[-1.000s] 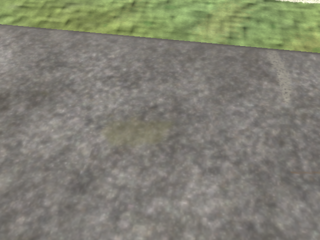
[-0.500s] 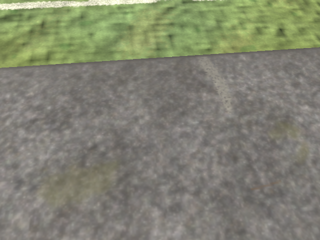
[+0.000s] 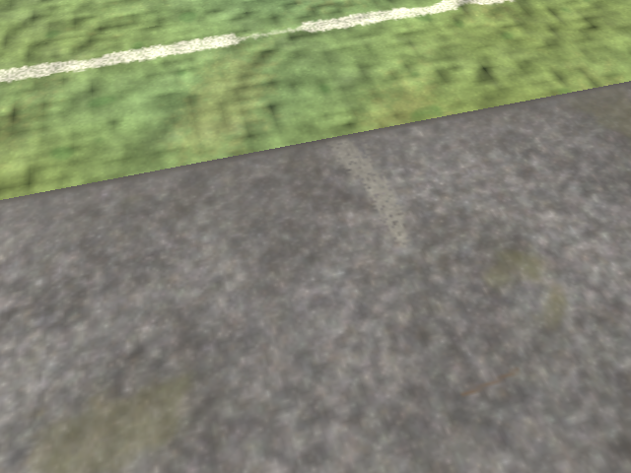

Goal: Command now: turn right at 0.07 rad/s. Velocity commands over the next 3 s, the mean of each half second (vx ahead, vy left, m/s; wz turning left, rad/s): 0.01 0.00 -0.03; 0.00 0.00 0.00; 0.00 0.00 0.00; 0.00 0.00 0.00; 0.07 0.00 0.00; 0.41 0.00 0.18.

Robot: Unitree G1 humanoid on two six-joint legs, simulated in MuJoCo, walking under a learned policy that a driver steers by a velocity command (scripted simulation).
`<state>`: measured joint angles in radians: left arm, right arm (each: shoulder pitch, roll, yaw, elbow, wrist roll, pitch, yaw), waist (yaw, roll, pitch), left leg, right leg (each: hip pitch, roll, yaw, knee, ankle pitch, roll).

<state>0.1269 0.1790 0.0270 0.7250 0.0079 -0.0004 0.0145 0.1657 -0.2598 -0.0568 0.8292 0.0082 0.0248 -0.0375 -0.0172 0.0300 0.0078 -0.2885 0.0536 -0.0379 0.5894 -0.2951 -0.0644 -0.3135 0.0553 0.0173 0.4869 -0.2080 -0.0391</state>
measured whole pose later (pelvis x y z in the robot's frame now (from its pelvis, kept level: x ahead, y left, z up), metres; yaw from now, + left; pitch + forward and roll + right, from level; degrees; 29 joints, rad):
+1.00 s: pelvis +0.00 +0.03 +0.00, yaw +0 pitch -2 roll +0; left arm 0.19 0.20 0.04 1.06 0.00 0.01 0.04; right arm 0.26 -0.20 -0.03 1.02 0.00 0.00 -0.04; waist 0.00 0.00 0.05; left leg -0.16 0.00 -0.01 0.50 -0.30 0.00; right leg -0.24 0.00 0.04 0.49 -0.23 0.02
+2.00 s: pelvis +0.01 +0.04 +0.00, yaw +1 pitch -1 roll +0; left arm 0.24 0.18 0.02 1.12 -0.01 0.01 0.05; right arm 0.32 -0.18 -0.01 1.04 0.00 -0.01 -0.04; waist 0.00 0.00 0.04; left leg -0.17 -0.02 -0.01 0.49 -0.31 0.01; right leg -0.24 -0.02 0.04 0.49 -0.23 0.03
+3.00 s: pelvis +0.25 +0.00 -0.01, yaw +8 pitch +2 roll -1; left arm 0.46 0.20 0.02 1.07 0.00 -0.10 0.02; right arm 0.03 -0.21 -0.04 0.82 0.03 -0.07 0.05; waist 0.08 0.03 0.03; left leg -0.67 0.04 0.05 0.63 0.04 0.10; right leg 0.19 0.03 -0.16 0.15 -0.38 -0.02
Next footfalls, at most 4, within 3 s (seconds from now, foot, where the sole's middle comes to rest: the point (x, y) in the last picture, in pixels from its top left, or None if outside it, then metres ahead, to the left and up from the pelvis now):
0.02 left None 0.02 0.15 -0.77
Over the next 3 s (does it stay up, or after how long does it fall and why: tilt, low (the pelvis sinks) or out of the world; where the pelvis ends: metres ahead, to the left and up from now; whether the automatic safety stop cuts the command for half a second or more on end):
stays up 0.25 0.00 -0.01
